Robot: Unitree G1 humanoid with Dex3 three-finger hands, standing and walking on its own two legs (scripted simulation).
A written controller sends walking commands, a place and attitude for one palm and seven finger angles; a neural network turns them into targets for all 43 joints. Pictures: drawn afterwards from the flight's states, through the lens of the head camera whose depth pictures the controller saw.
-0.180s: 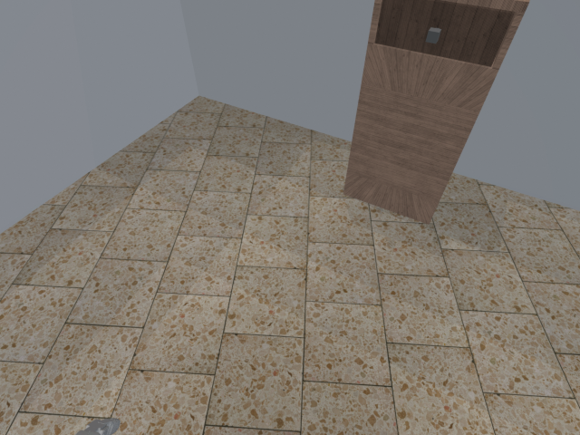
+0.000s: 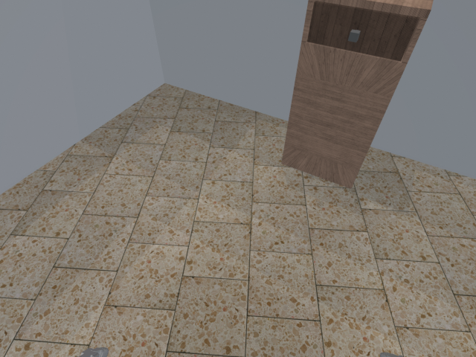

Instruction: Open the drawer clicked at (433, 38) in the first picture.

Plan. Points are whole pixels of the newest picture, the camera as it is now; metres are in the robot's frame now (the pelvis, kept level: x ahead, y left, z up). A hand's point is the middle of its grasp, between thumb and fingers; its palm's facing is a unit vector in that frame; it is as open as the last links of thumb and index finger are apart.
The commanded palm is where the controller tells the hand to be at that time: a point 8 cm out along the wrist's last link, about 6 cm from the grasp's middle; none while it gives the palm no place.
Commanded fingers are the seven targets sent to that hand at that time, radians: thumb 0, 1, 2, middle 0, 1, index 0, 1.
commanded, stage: stand and wait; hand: left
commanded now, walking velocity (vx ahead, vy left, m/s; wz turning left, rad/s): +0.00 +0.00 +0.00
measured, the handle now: (355, 34) +1.24 -0.38 +0.06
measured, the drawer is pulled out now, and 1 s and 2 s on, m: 0.00 0.00 0.00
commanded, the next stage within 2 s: look at it before walking up in 0.64 s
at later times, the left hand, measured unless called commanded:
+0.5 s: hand out of the picture +0.06 +0.24 -0.15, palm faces -0.03 -0.94 -0.34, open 7.4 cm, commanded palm none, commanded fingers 0.00 0.90 0.90 -0.20 -0.30 -0.20 -0.30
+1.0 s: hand out of the picture +0.08 +0.23 -0.15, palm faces -0.03 -0.94 -0.33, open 7.4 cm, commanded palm none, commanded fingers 0.00 0.90 0.90 -0.20 -0.30 -0.20 -0.30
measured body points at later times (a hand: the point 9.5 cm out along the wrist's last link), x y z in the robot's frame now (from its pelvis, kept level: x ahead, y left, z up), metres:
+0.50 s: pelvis -0.01 -0.01 +0.00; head +0.00 -0.01 +0.45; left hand +0.06 +0.29 -0.13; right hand +0.06 -0.31 -0.13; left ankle +0.00 +0.11 -0.74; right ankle +0.00 -0.13 -0.74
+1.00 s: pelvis +0.00 -0.01 +0.01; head +0.00 -0.01 +0.46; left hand +0.08 +0.28 -0.12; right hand +0.08 -0.31 -0.13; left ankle +0.00 +0.11 -0.74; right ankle +0.00 -0.13 -0.74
